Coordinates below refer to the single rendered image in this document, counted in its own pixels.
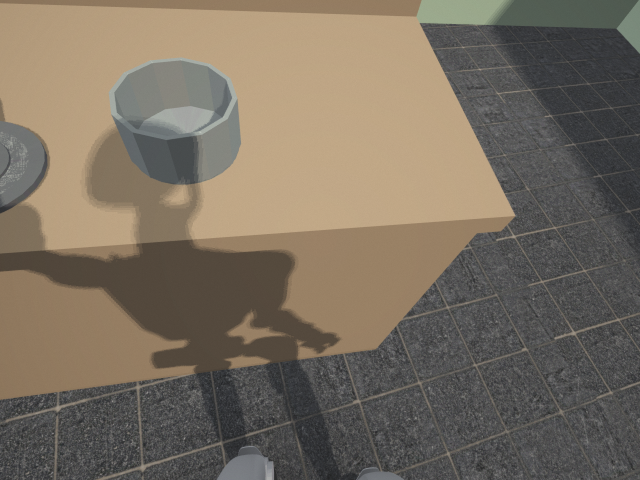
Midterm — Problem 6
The left robot thigh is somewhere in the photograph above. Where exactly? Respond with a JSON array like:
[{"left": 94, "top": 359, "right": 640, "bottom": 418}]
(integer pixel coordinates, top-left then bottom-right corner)
[{"left": 217, "top": 454, "right": 274, "bottom": 480}]

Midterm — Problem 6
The pot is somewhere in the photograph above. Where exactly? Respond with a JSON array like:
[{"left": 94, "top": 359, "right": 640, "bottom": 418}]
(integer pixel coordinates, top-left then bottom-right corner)
[{"left": 109, "top": 57, "right": 241, "bottom": 185}]

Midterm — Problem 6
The lid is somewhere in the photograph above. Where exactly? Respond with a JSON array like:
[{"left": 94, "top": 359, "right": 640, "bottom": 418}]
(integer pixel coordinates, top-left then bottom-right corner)
[{"left": 0, "top": 121, "right": 47, "bottom": 213}]

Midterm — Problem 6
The robot left shin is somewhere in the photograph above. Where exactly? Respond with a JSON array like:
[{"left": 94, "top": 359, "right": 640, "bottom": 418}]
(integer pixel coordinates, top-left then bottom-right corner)
[{"left": 238, "top": 446, "right": 265, "bottom": 458}]

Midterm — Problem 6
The table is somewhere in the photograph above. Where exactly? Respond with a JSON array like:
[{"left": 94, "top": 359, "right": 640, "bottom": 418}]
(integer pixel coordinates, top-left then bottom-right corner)
[{"left": 0, "top": 0, "right": 515, "bottom": 400}]

